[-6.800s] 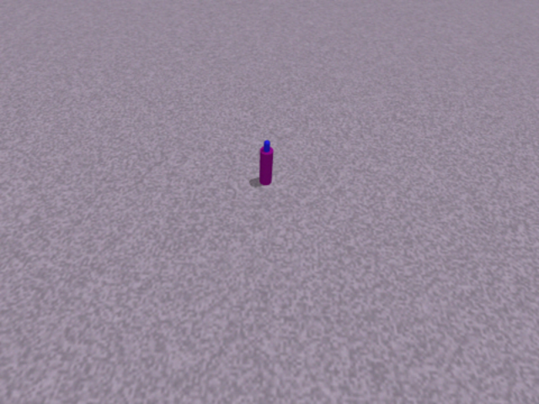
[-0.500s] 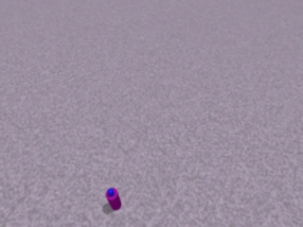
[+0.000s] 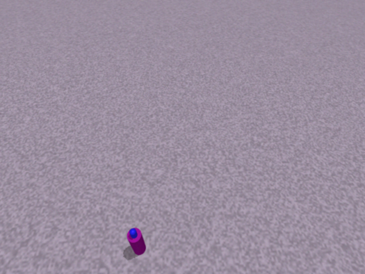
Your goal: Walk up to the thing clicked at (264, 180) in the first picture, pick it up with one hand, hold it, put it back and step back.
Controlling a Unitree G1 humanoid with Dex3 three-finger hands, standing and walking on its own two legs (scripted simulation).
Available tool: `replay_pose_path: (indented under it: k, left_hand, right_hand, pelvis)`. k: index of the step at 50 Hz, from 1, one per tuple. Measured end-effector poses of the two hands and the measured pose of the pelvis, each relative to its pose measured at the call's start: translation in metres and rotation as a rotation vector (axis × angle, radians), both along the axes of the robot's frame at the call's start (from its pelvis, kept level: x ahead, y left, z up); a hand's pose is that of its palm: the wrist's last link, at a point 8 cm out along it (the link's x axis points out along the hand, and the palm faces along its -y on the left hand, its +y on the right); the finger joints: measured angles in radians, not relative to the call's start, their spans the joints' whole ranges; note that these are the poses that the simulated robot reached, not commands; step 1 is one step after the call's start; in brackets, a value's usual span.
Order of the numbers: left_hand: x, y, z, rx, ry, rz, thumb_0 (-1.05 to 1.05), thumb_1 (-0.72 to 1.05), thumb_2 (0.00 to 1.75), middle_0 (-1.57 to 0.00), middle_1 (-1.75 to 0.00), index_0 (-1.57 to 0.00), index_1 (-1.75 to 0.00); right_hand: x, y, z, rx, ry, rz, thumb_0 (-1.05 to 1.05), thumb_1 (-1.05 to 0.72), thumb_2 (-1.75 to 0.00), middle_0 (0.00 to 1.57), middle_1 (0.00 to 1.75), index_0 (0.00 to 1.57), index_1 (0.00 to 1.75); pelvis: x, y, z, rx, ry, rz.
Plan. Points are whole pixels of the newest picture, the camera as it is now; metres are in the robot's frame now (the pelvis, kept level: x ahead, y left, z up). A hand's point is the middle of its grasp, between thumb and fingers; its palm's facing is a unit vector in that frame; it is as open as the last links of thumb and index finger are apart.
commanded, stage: stand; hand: left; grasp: from the side
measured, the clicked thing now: (136, 240) +0.37 +0.20 -0.65
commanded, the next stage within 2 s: go down in 0.48 s
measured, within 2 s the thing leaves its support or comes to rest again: neither
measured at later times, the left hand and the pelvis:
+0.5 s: hand out of the picture +0.07 +0.25 -0.16, palm faces -0.03 -0.94 -0.34, open 7.4 cm; pelvis +0.01 +0.00 +0.00, yaw +0 degrees
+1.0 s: hand out of the picture +0.16 +0.27 -0.17, palm faces +0.03 -0.94 -0.35, open 14.5 cm; pelvis -0.01 +0.01 -0.03, yaw -1 degrees
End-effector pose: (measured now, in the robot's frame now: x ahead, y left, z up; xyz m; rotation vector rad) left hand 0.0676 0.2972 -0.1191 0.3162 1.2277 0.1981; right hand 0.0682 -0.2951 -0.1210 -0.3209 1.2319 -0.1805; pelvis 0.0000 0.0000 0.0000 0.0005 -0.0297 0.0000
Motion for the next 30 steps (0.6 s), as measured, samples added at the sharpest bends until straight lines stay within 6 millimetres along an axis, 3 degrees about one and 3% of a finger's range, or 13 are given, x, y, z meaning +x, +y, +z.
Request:
replay_pose_path:
  k: [30]
  left_hand:
    - [0.0038, -0.0008, -0.0019, -0.001, 0.007, -0.002, 0.01, 0.91, 0.9, -0.21, -0.3, -0.2, -0.3]
  right_hand:
    - [0.0052, -0.0007, 0.0007, -0.005, 0.004, -0.003, 0.01, -0.9, -0.89, 0.2, 0.3, 0.2, 0.3]
  pelvis:
    - [0.0062, 0.0, -0.0002, -0.001, 0.002, -0.002]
